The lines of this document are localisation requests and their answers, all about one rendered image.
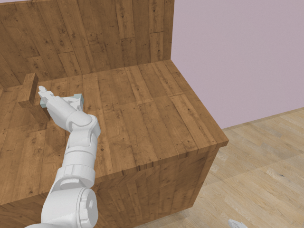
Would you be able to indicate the left robot forearm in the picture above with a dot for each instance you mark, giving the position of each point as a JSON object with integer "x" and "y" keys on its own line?
{"x": 77, "y": 169}

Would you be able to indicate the tap lever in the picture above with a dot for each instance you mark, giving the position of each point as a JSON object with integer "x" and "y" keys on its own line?
{"x": 77, "y": 96}

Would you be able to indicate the robot left upper arm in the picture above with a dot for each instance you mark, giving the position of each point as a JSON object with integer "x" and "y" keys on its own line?
{"x": 71, "y": 208}

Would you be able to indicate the left robot hand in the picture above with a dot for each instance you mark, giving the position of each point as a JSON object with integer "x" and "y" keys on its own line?
{"x": 59, "y": 108}

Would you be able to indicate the counter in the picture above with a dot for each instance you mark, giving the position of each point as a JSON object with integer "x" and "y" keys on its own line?
{"x": 157, "y": 142}

